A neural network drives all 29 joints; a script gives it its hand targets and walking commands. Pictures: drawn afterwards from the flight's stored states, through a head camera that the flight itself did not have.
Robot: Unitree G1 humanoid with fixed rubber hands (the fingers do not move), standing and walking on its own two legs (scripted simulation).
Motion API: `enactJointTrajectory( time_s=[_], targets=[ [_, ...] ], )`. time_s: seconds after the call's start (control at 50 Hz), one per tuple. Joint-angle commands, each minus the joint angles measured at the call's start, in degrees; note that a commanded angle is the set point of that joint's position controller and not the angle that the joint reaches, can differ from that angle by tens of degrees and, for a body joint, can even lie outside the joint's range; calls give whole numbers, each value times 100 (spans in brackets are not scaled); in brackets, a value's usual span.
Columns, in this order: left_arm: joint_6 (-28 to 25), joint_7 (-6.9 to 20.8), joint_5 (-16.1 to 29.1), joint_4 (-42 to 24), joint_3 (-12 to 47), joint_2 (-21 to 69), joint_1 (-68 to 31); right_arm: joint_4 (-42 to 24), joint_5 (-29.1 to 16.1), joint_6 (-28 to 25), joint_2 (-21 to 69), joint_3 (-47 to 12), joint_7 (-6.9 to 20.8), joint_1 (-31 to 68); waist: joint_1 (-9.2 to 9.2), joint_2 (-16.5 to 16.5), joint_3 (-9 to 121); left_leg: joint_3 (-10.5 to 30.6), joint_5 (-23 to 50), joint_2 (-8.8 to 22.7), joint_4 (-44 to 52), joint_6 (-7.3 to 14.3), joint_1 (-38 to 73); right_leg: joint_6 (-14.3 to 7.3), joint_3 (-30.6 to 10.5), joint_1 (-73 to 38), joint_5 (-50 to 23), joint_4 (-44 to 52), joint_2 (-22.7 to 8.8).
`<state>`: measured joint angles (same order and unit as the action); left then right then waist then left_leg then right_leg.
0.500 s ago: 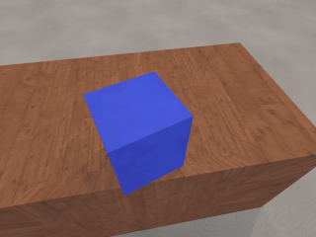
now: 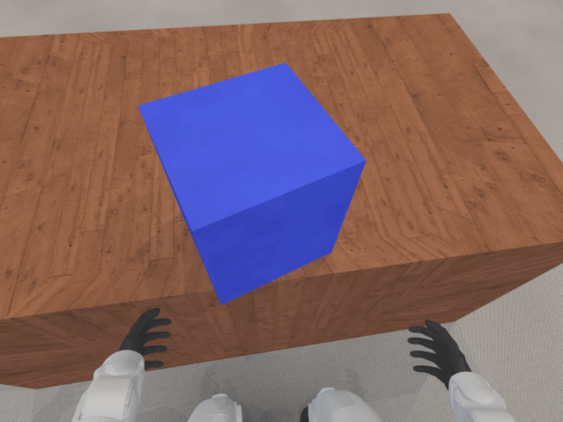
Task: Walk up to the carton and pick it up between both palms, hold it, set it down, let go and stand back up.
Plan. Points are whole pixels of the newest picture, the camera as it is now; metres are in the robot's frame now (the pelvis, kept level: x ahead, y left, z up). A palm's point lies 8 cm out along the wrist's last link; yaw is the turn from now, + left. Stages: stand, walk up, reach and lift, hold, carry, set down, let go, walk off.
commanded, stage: reach and lift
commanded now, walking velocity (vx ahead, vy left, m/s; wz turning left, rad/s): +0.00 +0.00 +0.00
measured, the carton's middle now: (251, 191) +0.43 +0.04 +0.03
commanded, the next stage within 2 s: none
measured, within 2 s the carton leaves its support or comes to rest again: neither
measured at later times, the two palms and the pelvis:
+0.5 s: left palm (127, 387) +0.17 +0.21 -0.05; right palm (458, 386) +0.15 -0.24 -0.06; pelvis +0.00 -0.02 +0.02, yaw +0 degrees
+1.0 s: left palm (134, 382) +0.18 +0.19 -0.02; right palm (471, 366) +0.18 -0.25 -0.04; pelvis +0.03 -0.01 +0.03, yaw +0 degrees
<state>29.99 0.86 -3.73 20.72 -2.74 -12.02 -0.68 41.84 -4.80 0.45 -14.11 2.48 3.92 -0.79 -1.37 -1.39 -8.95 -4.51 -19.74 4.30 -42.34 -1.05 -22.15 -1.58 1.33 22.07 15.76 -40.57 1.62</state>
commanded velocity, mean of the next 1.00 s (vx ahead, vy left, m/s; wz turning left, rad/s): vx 0.00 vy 0.00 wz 0.00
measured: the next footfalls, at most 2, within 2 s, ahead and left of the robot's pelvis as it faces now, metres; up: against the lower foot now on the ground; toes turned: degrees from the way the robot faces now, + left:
none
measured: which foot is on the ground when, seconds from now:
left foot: down 0.00-1.00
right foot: down 0.00-1.00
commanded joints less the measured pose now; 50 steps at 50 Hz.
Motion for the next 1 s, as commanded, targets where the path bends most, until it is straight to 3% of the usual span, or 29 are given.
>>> enactJointTrajectory(
  time_s=[0.0,0.1,0.24,0.34,0.44,0.56,0.62,0.72,0.8,0.82,0.9,0.98],
  targets=[
    [-39,-115,-260,-483,-244,-259,1083,-201,-71,-44,-1164,175,-10,-785,-50,185,1287,181,1730,-344,1243,-247,2126,-21,321,-605,-1602,1399,163],
    [-380,-190,-183,-155,-264,-421,70,-502,298,-67,-717,163,55,-122,18,-81,78,49,579,-423,1470,-75,1206,45,34,-129,-650,1737,-124],
    [-1222,-541,177,-828,-307,-496,-528,-1208,231,-375,-567,280,206,111,101,71,1573,79,528,-353,1535,28,1466,87,-125,-473,-550,1703,-229],
    [-1875,-667,526,-649,-124,-362,264,-1148,169,-824,-559,252,194,-427,59,-200,2121,150,841,-368,1611,112,1674,109,-218,-885,-1068,1758,-226],
    [-2052,-609,388,-305,-169,-196,1297,-834,149,-1059,-681,167,202,-1065,176,-386,1730,146,1512,-468,1999,99,1924,94,-208,-1341,-1452,2130,-94],
    [-2096,-781,246,-389,-13,-32,924,-996,207,-992,-671,222,364,-776,290,-142,434,95,592,-413,2451,116,1487,-82,-180,-784,234,2503,-104],
    [-2283,-978,269,-769,145,75,671,-1224,35,-1041,-775,247,508,-659,302,89,427,128,310,-326,2513,91,1395,-166,-179,-715,383,2426,-122],
    [-2659,-1222,266,-1190,325,297,898,-1231,-346,-1220,-1039,208,674,-783,309,318,1015,206,666,-246,2468,4,1691,-213,-174,-920,-125,2282,-80],
    [-2923,-1238,222,-1303,251,378,1436,-1134,-590,-1500,-1223,74,710,-1044,345,70,1485,182,1502,-319,2293,-18,1978,-191,-217,-1167,-875,2273,-31],
    [-2962,-1181,203,-1228,367,395,1531,-804,-726,-1552,-1099,57,739,-1141,271,306,1736,186,1594,-325,2248,-23,2171,-212,-238,-1118,-946,2263,-93],
    [-3172,-1133,118,-1109,273,545,1828,-702,-862,-1915,-1420,-51,803,-1167,361,-135,1701,227,2309,-376,2134,-1,2256,-229,-206,-1189,-1607,2319,54],
    [-3340,-1121,143,-1032,230,634,1856,-767,-894,-2167,-1618,-108,803,-979,423,-548,1340,209,2405,-408,2187,68,2017,-203,-223,-1267,-1838,2383,97]
  ],
)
